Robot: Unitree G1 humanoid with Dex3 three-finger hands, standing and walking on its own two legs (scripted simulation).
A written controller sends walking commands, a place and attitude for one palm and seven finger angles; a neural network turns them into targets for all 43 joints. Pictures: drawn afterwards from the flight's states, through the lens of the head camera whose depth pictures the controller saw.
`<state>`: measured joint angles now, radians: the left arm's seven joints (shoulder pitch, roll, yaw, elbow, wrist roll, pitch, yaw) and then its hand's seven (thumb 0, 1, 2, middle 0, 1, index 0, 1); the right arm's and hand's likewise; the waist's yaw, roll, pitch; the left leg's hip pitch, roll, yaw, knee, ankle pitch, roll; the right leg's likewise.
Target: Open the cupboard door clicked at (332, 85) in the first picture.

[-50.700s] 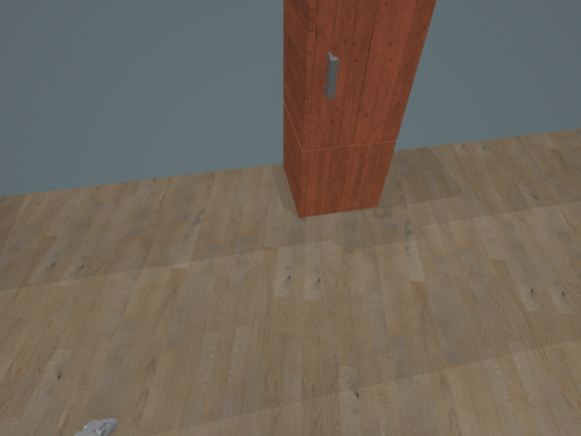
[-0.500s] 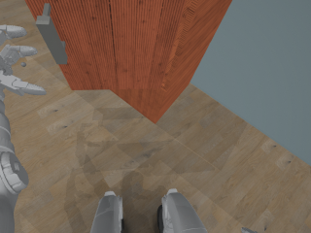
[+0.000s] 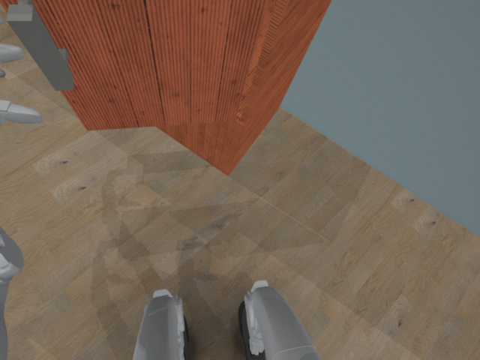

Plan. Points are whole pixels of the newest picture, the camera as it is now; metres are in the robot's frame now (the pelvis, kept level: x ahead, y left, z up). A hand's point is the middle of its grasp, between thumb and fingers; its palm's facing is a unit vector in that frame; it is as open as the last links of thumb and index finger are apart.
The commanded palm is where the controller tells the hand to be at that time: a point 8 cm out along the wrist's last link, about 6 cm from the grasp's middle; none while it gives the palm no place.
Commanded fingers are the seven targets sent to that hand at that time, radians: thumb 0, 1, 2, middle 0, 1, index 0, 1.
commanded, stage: move the hooked fingers beside the handle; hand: left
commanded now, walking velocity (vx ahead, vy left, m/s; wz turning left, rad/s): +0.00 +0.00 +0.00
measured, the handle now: (46, 40) +0.57 +0.23 +0.07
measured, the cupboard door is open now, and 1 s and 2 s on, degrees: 43 43 43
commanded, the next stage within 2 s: slide the fingers in behind the handle in 0.54 s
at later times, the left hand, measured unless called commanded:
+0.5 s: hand out of the picture +0.51 +0.29 +0.07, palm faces +0.08 -1.00 -0.02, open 14.0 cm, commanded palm +0.50 +0.31 +0.07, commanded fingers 0.00 -0.50 0.30 -0.30 -1.20 -0.30 -1.20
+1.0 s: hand (19, 77) +0.52 +0.26 +0.06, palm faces +0.06 -1.00 -0.01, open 14.0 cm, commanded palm +0.50 +0.29 +0.06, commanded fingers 0.00 -0.50 0.30 -0.30 -1.20 -0.30 -1.20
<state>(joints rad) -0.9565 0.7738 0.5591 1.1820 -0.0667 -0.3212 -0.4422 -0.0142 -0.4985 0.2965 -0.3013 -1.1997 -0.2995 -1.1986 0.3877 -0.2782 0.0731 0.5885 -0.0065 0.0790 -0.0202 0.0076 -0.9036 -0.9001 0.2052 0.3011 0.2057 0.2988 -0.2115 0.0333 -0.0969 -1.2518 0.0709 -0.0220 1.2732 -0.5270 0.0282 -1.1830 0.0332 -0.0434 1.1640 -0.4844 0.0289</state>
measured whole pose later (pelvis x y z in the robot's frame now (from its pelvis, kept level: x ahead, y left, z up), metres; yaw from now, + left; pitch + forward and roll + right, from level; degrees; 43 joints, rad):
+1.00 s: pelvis +0.00 +0.00 +0.00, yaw +1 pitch +27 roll -6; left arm -0.95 0.69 0.51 1.19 -0.07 -0.35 -0.38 -0.01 -0.50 0.30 -0.30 -1.20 -0.30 -1.20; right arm 0.36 -0.27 0.07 0.60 -0.01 0.07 -0.02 0.01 -0.90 -0.90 0.21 0.30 0.21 0.30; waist -0.21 0.03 -0.11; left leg -1.23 0.07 -0.03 1.27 -0.53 0.02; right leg -1.15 0.03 -0.05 1.16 -0.49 0.02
